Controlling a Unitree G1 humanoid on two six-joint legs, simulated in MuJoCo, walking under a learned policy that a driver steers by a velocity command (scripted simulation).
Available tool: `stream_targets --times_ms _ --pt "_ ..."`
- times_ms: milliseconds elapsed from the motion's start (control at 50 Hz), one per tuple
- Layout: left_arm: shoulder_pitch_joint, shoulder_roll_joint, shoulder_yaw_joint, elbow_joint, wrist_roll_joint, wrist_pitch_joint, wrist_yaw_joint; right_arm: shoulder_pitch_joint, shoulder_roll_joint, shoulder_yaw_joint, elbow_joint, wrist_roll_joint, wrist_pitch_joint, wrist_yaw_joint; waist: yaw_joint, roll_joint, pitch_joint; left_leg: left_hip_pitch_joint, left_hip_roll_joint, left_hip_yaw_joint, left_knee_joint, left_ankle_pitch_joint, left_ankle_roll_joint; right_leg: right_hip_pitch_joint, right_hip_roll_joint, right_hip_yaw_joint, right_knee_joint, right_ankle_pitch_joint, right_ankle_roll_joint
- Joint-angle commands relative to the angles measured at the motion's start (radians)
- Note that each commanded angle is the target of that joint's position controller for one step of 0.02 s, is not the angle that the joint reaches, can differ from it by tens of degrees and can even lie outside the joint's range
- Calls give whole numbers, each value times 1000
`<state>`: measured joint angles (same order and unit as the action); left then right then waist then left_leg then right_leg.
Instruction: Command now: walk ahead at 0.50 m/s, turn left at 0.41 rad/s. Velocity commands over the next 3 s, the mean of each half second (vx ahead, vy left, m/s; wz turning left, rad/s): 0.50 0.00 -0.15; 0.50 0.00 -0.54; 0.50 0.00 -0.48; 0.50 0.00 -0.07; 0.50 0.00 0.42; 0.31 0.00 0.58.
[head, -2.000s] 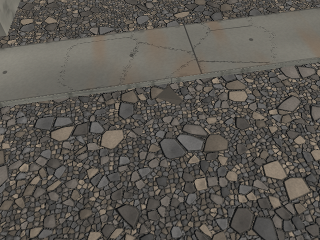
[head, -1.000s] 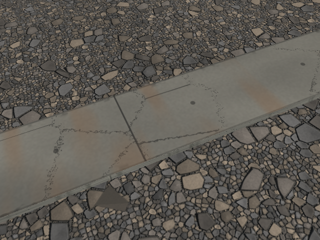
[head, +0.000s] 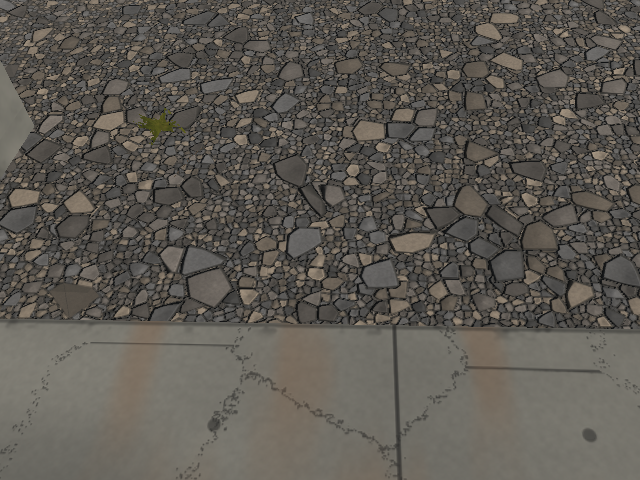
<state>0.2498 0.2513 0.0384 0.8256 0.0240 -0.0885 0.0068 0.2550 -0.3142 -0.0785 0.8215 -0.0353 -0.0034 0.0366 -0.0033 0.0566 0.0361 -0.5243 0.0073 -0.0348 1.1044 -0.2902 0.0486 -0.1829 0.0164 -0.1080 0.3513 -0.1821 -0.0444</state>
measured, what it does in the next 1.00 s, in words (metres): climbs, turning right: left foot, then right foot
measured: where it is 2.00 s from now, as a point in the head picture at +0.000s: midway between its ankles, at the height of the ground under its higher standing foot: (508, 358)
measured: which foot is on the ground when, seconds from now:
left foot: up 0.00-0.16, down 0.18-0.68, up 0.70-1.00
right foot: down 0.00-0.28, up 0.30-0.66, down 0.68-1.00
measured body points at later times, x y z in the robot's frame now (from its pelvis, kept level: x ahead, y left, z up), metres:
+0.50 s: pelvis +0.23 +0.02 +0.01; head +0.24 +0.03 +0.46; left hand +0.34 +0.28 -0.12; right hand +0.26 -0.24 -0.12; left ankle +0.21 +0.14 -0.73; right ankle +0.25 -0.09 -0.63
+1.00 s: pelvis +0.46 -0.09 +0.04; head +0.47 -0.12 +0.49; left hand +0.57 +0.15 -0.08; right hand +0.53 -0.39 -0.07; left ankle +0.64 +0.03 -0.63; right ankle +0.40 -0.11 -0.71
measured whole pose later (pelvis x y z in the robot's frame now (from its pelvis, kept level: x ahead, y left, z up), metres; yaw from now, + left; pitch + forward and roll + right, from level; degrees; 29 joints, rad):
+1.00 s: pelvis +0.46 -0.09 +0.04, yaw -26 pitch +1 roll +1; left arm 0.45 0.21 0.06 0.81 -0.01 -0.05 0.00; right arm 0.08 -0.25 -0.04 0.73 -0.04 0.01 0.02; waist 0.06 0.04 0.02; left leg -0.68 0.11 -0.02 0.97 -0.11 -0.03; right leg -0.10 0.13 0.06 0.32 -0.22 -0.13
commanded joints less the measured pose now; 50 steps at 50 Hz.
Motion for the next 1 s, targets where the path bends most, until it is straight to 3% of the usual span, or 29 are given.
stream_targets --times_ms 20,60,100,160,200,240,260,280,300,320,340,360,380,420,500,560,600,640,660,680,700,720,740,760,780,820,840,920,1000 --pt "61 95 21 -16 -2 -29 -8 -10 -4 7 -64 -6 -1 16 3 -138 -20 -126 37 -49 -27 83 -16 83 -267 199 -204 217 -125" --pt "88 89 17 10 0 -26 -15 -63 10 16 -77 -5 -8 17 4 -144 1 -133 24 -39 -149 128 -25 86 -240 153 -206 265 -129" --pt "103 86 14 29 -9 -17 -19 -129 29 33 -95 -11 -10 20 6 -153 2 -84 37 44 -267 168 -33 75 -212 119 -189 314 -130" --pt "164 120 19 56 -9 -4 -20 -240 42 53 -127 -5 -20 16 41 -150 18 -5 24 107 -404 159 -28 81 -221 141 -158 404 -137" --pt "196 151 28 75 -3 7 -18 -254 25 53 -138 2 -30 5 42 -157 19 33 -2 122 -470 68 -17 123 -240 177 -114 455 -139" --pt "259 138 20 114 -7 22 -10 -192 12 44 -116 1 -44 -15 20 -103 -36 203 -60 148 -598 42 7 174 -206 174 61 661 -124" --pt "262 139 20 120 -26 25 -8 -59 -15 29 -72 -8 -55 -30 -34 -64 -129 476 -40 117 -654 190 33 72 -170 151 235 673 -90" --pt "232 114 12 89 -43 21 -11 117 -80 1 -37 -22 -55 -49 -112 0 -278 839 150 -84 -664 170 90 -186 -129 138 480 391 -48" --pt "199 12 -12 37 -55 24 -17 242 -143 -19 -4 -11 -41 -63 -162 138 -433 1134 438 -374 -716 158 173 -516 -15 70 760 -388 0" --pt "111 84 15 30 -29 39 -1 251 -142 -24 1 -11 -28 -74 -183 -14 -329 946 445 -394 -806 80 187 -582 -34 124 879 -377 -6" --pt "61 82 23 10 -23 45 1 143 -90 -6 -2 -15 -34 -74 -123 -14 -168 796 392 -305 -832 45 161 -602 -81 139 885 -293 -20" --pt "53 72 27 13 -20 52 -1 44 -25 10 -12 -11 -42 -68 -75 -6 -74 654 342 -198 -865 51 120 -569 -108 137 848 -245 -22" --pt "65 65 35 21 -7 66 -6 -8 4 17 -14 -1 -49 -67 -36 28 -21 540 299 -114 -897 50 82 -517 -113 134 827 -213 -14" --pt "91 38 42 19 6 97 -23 -43 28 22 -12 2 -63 -71 17 66 -6 422 264 2 -935 46 63 -460 -93 103 892 -133 5" --pt "-8 27 46 -68 9 133 -45 -54 8 9 5 -13 -83 -69 75 78 50 363 299 82 -991 -12 74 -553 -119 129 878 -65 14" --pt "-67 41 39 -116 9 148 -73 -111 -52 -10 -5 -15 -80 -72 108 81 58 297 246 209 -1026 5 61 -365 -113 52 579 -56 1" --pt "-65 61 44 -122 10 156 -77 -83 -93 -24 5 -19 -71 -78 93 78 39 358 271 238 -987 84 79 -296 -95 -24 555 -147 -35" --pt "-9 81 54 -117 4 159 -63 -66 -120 -34 8 -9 -60 -70 112 53 -1 453 286 269 -820 402 78 -234 -50 -66 510 -220 -76" --pt "84 97 65 -94 -5 152 -51 -71 -133 -40 6 -4 -49 -62 150 28 -59 478 273 294 -638 595 73 -131 -3 -88 462 -249 -97" --pt "282 114 78 -27 -10 137 -41 -87 -135 -39 -1 10 -34 -49 242 -63 -164 418 218 335 -315 637 54 110 75 -104 331 -204 -116" --pt "352 173 92 12 -8 125 -26 -98 -44 -11 -12 -9 -31 -34 252 -239 -116 150 138 291 46 100 19 236 -9 116 213 -317 -123" --pt "233 276 96 -28 -18 112 -17 -77 73 19 -115 -6 -35 -17 110 -459 -149 -191 -15 133 288 -289 -34 250 -216 772 -111 -634 -212" --pt "104 268 96 -81 -17 103 -23 -99 4 13 -144 -9 -49 -14 60 -274 -106 -258 22 -12 369 -165 -36 184 -326 972 -247 -598 -254" --pt "81 232 89 -85 -7 96 -20 -105 -37 4 -131 -4 -59 -15 37 -131 -31 -252 70 0 354 -65 -36 78 -341 847 -197 -521 -260" --pt "76 195 81 -77 -6 83 -19 -89 -41 5 -113 0 -64 -22 12 -47 11 -195 111 2 283 4 -39 -15 -288 700 -151 -360 -229" --pt "41 149 68 -81 -13 56 -8 -55 -20 14 -105 -10 -41 -26 -29 -82 -9 -87 143 -4 171 23 -55 -97 -179 506 -143 -152 -186" --pt "58 138 65 -78 -19 44 -6 -61 -18 14 -109 -8 -23 -24 -28 -92 -22 -71 137 1 134 47 -64 -93 -155 463 -145 -78 -188" --pt "186 140 67 -67 -26 22 -3 -149 -5 19 -125 -5 1 -24 21 -42 -19 -185 110 26 -28 141 -85 63 -140 401 -154 186 -200" --pt "269 130 62 -57 -37 31 8 -291 11 24 -181 -6 -2 -15 74 -83 -2 -252 59 42 -240 258 -88 172 -121 386 -121 379 -179"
